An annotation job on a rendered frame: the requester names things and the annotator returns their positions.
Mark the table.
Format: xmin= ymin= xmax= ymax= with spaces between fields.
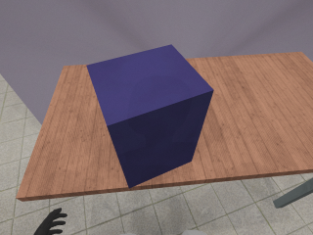
xmin=16 ymin=52 xmax=313 ymax=209

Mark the left robot hand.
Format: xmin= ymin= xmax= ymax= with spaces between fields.
xmin=33 ymin=208 xmax=67 ymax=235

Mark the carton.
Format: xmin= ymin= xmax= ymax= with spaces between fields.
xmin=86 ymin=44 xmax=214 ymax=189

